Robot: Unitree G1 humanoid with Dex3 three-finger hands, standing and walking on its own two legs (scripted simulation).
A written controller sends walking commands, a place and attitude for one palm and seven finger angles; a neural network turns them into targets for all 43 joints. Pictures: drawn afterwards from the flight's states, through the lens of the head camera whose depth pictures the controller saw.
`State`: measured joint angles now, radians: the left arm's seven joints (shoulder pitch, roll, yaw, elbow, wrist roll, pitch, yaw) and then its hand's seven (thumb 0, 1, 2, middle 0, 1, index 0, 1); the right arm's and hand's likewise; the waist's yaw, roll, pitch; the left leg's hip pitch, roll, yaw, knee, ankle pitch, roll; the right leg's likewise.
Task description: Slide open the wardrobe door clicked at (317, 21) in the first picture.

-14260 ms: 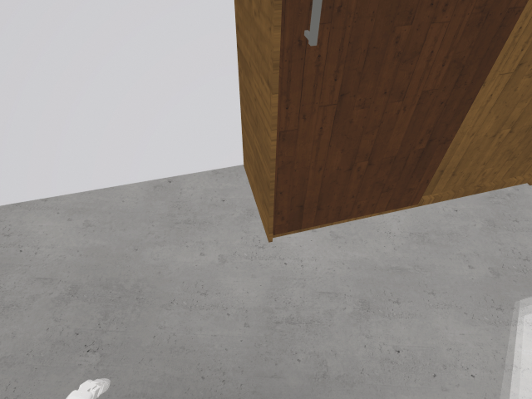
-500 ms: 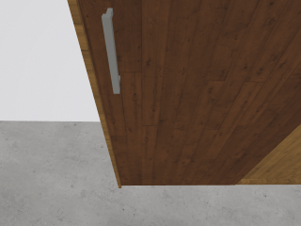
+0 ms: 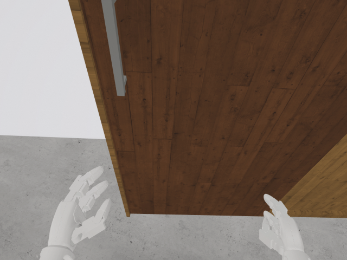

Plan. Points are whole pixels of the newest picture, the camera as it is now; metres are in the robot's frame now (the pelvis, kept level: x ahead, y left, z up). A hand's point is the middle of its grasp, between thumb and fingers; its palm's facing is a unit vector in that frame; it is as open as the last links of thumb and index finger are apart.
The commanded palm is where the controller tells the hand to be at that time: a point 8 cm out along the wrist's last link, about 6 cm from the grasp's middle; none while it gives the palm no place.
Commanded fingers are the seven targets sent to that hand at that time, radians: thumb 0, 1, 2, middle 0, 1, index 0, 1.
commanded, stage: raise the hand with hooked fingers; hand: left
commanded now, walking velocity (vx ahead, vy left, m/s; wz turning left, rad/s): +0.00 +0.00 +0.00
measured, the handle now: (117, 49) +0.46 +0.15 +0.27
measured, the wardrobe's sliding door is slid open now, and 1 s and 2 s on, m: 0.00 0.00 0.00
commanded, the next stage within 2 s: move the hooked fingers beside the handle in 1.70 s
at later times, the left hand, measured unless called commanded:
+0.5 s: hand (58, 164) +0.25 +0.23 +0.14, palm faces +0.10 -0.99 -0.12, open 11.5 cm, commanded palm +0.21 +0.27 +0.15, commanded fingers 0.00 -0.17 0.44 -0.28 -0.99 -0.28 -0.99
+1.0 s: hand out of the picture +0.28 +0.31 +0.25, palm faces +0.18 -0.98 -0.12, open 13.9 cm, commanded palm +0.24 +0.34 +0.26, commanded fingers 0.00 -0.50 0.30 -0.30 -1.20 -0.30 -1.20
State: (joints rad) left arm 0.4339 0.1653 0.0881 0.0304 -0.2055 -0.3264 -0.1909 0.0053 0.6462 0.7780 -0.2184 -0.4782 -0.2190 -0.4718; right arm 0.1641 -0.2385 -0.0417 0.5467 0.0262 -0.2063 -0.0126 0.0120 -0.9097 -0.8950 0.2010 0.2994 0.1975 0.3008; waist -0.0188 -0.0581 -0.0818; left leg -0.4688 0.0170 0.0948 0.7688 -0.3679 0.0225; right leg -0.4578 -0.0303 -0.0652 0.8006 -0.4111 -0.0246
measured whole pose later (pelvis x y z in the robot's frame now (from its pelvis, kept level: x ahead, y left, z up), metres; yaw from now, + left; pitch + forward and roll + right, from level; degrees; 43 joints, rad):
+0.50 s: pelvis +0.03 -0.02 +0.01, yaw -1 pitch +4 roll +1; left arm 0.33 0.37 0.43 -0.09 -0.43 -0.11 -0.34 0.00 0.05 0.53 -0.26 -0.85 -0.26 -0.84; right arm 0.29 -0.24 0.04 0.62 0.06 -0.25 -0.09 0.01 -0.90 -0.89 0.21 0.30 0.20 0.30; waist 0.02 0.04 -0.07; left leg -0.37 0.02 -0.01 0.66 -0.34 -0.02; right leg -0.35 0.02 -0.07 0.66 -0.38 -0.04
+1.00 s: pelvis +0.01 +0.03 +0.03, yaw +0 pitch -2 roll -1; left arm -0.12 0.48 0.47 -0.07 -0.34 0.29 -0.32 -0.01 -0.47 0.31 -0.30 -1.18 -0.30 -1.17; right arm 0.17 -0.23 0.11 0.61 0.09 -0.27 -0.12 0.01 -0.90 -0.90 0.20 0.30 0.20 0.30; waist 0.09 0.05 -0.04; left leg -0.22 -0.04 -0.01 0.53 -0.28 0.04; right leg -0.17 -0.04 -0.07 0.50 -0.29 0.02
